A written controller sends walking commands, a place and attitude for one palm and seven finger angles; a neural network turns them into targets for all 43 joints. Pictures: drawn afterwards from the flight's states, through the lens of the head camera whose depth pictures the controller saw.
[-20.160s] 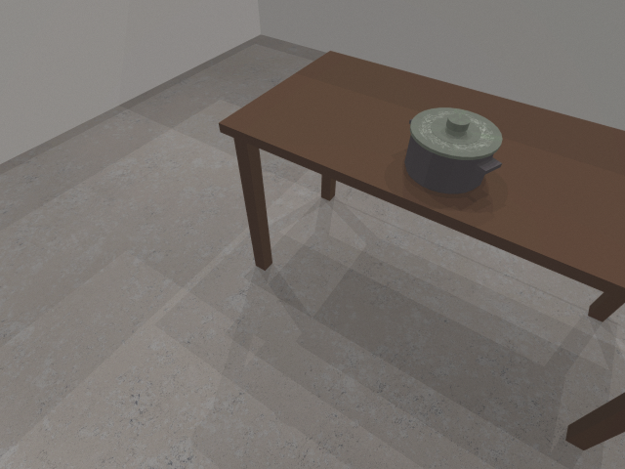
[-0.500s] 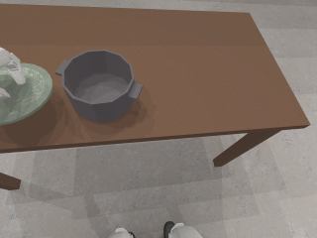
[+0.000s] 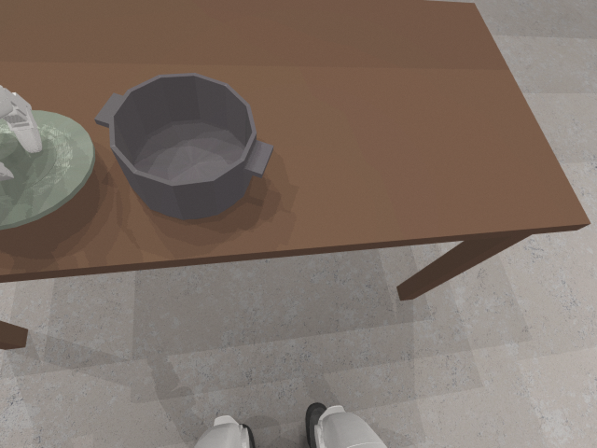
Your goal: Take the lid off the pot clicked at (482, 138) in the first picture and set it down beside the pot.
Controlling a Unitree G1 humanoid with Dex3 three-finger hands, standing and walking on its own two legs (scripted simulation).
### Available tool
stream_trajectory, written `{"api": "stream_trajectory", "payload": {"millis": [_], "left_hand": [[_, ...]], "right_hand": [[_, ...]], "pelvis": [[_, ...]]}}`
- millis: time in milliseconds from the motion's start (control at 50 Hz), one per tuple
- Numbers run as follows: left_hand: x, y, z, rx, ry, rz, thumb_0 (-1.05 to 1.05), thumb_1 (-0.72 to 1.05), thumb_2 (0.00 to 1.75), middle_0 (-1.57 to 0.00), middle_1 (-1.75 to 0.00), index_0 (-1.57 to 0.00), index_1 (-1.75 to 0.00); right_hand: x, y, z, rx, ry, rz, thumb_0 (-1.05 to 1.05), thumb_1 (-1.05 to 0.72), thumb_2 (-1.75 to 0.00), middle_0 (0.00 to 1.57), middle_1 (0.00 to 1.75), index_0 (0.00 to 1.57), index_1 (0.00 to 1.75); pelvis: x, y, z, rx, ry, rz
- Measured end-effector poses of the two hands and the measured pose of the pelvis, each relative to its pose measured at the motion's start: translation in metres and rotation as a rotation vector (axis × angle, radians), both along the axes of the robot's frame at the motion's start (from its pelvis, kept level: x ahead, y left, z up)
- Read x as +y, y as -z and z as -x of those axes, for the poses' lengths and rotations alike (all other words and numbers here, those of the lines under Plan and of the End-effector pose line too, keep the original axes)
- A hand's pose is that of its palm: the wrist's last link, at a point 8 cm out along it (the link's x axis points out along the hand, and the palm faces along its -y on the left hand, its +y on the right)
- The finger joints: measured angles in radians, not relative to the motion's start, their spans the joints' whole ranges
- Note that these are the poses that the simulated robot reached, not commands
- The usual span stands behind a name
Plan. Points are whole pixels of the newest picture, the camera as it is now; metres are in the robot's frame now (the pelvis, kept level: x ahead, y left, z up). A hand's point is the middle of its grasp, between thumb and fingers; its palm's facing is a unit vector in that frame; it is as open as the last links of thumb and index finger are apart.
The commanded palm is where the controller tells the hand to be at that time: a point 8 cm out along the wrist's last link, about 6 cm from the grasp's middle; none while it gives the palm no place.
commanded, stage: lower the lid onto the table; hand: left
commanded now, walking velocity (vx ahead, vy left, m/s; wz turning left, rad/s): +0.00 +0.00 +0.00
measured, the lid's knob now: out of the picture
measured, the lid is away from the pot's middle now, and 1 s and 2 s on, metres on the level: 0.23 0.25 0.25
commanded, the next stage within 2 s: open the fingers wide in 0.44 s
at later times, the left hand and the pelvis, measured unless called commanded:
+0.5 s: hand out of the picture +0.48 +0.34 +0.01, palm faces -0.53 -0.13 -0.84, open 7.3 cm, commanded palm +0.56 +0.33 +0.06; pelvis -0.01 +0.01 -0.01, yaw +0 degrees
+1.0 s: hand out of the picture +0.44 +0.34 +0.00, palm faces -0.50 -0.12 -0.86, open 7.3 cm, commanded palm +0.50 +0.33 +0.06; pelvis -0.02 +0.01 -0.01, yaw +2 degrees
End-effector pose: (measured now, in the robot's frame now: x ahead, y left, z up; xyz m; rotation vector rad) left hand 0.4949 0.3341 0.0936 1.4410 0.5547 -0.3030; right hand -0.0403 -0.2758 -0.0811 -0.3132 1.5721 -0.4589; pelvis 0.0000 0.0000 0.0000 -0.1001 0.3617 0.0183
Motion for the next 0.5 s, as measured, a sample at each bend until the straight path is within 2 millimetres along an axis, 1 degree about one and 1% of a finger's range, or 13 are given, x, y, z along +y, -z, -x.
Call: {"api": "stream_trajectory", "payload": {"millis": [120, 220, 360, 440, 500], "left_hand": [[0.001, 0.005, -0.004, -0.016, -0.001, 0.008, 0.04, 0.27, 0.66, -0.59, -0.96, -0.70, -1.01], [0.007, 0.008, -0.004, -0.023, -0.027, 0.009, 0.04, 0.27, 0.66, -0.59, -0.96, -0.70, -1.01], [0.014, 0.021, 0.000, 0.015, -0.038, -0.005, 0.04, 0.27, 0.66, -0.59, -0.96, -0.70, -1.01], [0.014, 0.028, 0.002, 0.025, -0.021, -0.001, 0.04, 0.27, 0.66, -0.59, -0.96, -0.70, -1.01], [0.013, 0.030, 0.003, 0.011, -0.004, 0.003, 0.03, 0.27, 0.65, -0.59, -0.97, -0.70, -1.01]], "right_hand": [[0.005, 0.001, -0.001, 0.003, -0.002, -0.001, 0.00, -0.91, -0.89, 0.20, 0.30, 0.20, 0.30], [0.008, 0.003, -0.001, 0.006, -0.003, -0.007, 0.00, -0.90, -0.89, 0.20, 0.30, 0.20, 0.30], [0.012, 0.007, 0.003, 0.030, -0.004, -0.014, 0.00, -0.90, -0.89, 0.20, 0.30, 0.20, 0.30], [0.013, 0.008, 0.005, 0.044, -0.004, -0.009, 0.00, -0.90, -0.89, 0.20, 0.30, 0.20, 0.30], [0.013, 0.008, 0.006, 0.051, -0.008, -0.005, 0.00, -0.90, -0.89, 0.20, 0.30, 0.20, 0.30]], "pelvis": [[0.003, 0.002, 0.000, 0.010, -0.003, 0.006], [0.004, 0.004, 0.001, 0.018, -0.004, 0.010], [0.007, 0.009, 0.003, 0.030, -0.008, 0.018], [0.008, 0.011, 0.005, 0.038, -0.010, 0.022], [0.008, 0.012, 0.005, 0.041, -0.015, 0.025]]}}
